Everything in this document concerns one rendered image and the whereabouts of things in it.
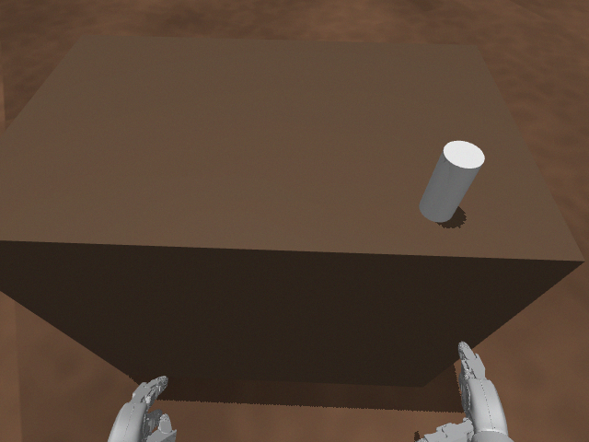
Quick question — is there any can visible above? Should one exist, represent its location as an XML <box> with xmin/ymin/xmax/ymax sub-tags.
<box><xmin>419</xmin><ymin>141</ymin><xmax>485</xmax><ymax>223</ymax></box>

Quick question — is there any left robot hand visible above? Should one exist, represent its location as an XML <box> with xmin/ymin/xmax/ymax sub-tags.
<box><xmin>108</xmin><ymin>376</ymin><xmax>177</xmax><ymax>442</ymax></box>

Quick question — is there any right robot hand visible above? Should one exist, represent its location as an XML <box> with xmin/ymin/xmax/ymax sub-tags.
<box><xmin>415</xmin><ymin>342</ymin><xmax>509</xmax><ymax>442</ymax></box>

